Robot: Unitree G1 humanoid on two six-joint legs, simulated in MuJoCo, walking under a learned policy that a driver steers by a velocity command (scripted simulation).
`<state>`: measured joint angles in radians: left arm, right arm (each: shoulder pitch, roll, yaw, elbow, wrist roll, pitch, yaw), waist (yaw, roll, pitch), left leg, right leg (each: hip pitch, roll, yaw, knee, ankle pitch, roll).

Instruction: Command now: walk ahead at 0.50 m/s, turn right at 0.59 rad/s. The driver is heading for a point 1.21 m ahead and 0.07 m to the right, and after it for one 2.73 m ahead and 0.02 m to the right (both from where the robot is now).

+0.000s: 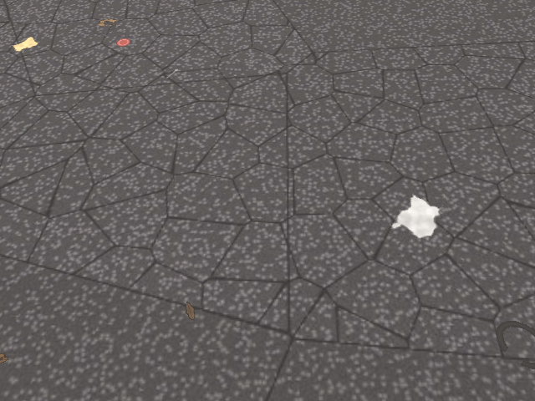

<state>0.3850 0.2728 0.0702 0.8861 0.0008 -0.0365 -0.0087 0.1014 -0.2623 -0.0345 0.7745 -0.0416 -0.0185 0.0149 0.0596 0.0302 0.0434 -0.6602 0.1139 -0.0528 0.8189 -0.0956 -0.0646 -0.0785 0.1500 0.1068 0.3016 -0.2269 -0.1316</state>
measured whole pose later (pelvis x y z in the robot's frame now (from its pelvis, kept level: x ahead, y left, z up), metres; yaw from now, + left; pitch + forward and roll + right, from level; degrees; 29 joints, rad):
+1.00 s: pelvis +0.49 -0.06 +0.00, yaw -12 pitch +1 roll -1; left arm 0.42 0.23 0.03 0.94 0.01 -0.08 -0.01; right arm 0.17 -0.26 -0.04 0.85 -0.03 -0.02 0.04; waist 0.03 0.05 0.01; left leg -0.62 0.11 0.02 0.85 -0.11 0.01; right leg -0.02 0.08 -0.07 0.20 -0.19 -0.09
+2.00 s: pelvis +1.02 -0.18 +0.00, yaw -7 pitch -1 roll -1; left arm 0.31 0.21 0.05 0.99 0.02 -0.10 0.00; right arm 0.26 -0.24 -0.06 0.97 -0.03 -0.02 0.02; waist 0.00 0.04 0.05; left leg -0.56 0.08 -0.02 1.08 -0.20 0.07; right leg -0.11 0.05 -0.17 0.30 -0.18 -0.09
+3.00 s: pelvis +1.58 -0.15 -0.01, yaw +14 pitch -1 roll +0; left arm 0.21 0.24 0.05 0.88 0.02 -0.06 -0.01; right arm 0.32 -0.26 -0.05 0.95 -0.03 -0.06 0.01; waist -0.02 0.03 0.06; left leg -0.35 -0.03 -0.03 1.15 -0.34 0.09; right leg -0.28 0.05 -0.09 0.45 -0.17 -0.08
